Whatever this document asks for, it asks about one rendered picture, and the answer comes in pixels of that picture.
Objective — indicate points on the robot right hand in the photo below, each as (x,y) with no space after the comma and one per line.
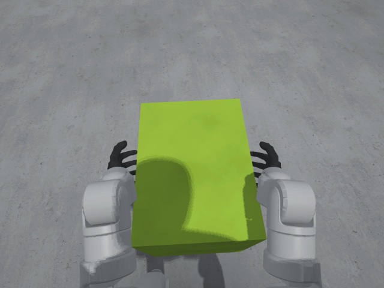
(271,158)

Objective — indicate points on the robot left thigh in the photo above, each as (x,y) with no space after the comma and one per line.
(153,280)

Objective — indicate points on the robot left forearm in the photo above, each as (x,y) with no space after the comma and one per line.
(106,222)

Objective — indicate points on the carton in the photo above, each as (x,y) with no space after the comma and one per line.
(195,183)

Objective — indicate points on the robot left hand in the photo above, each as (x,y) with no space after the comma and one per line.
(116,157)

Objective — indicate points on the robot right forearm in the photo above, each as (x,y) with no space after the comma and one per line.
(291,221)

